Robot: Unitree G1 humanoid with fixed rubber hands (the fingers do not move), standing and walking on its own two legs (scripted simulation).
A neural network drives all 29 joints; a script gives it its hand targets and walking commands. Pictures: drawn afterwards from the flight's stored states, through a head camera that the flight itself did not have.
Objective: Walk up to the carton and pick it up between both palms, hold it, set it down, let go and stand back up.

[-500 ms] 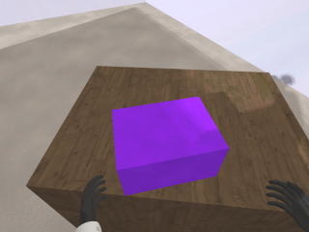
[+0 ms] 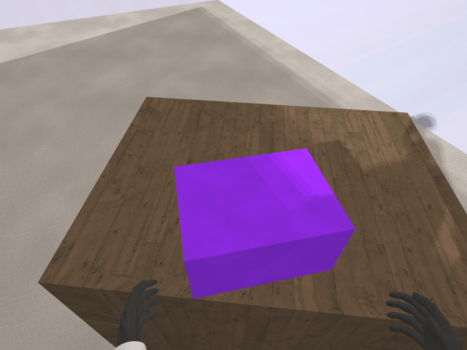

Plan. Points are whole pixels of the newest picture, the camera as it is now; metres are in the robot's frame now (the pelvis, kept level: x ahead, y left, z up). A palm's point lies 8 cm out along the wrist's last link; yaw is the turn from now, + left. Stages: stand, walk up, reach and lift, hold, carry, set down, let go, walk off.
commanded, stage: set down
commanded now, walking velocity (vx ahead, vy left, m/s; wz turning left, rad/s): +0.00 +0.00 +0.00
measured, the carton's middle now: (253, 218) +0.39 +0.01 -0.02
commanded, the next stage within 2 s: let go in 0.82 s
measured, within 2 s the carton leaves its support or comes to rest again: neither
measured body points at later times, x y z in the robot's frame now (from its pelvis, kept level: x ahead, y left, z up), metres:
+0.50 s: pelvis -0.01 -0.01 +0.01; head -0.02 +0.01 +0.46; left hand +0.18 +0.21 -0.04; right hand +0.19 -0.28 -0.03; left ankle -0.04 +0.13 -0.74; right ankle +0.04 -0.13 -0.74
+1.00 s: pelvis -0.02 -0.03 +0.01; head -0.04 -0.03 +0.46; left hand +0.19 +0.22 -0.03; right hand +0.19 -0.27 -0.03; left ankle -0.04 +0.13 -0.73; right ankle +0.04 -0.13 -0.74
